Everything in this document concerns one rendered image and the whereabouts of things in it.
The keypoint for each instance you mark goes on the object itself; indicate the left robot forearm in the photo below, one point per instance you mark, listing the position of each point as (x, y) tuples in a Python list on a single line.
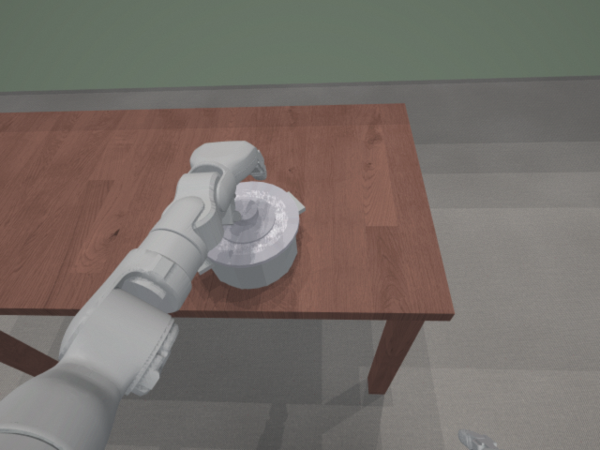
[(161, 269)]

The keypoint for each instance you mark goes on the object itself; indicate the table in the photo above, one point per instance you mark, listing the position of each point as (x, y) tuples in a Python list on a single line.
[(79, 190)]

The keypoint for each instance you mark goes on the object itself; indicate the lid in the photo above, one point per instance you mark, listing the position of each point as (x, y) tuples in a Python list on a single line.
[(266, 238)]

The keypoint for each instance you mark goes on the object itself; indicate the robot left hand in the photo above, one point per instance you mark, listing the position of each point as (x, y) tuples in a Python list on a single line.
[(240, 157)]

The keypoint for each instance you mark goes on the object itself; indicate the robot right hand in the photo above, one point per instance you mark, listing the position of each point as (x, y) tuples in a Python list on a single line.
[(476, 441)]

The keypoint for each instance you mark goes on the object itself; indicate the knob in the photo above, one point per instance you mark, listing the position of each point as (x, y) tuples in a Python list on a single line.
[(248, 210)]

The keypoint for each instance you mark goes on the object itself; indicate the pot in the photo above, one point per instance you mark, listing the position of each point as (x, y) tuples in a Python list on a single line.
[(260, 275)]

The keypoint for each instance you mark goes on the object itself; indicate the robot left upper arm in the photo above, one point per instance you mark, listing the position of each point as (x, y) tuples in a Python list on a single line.
[(121, 349)]

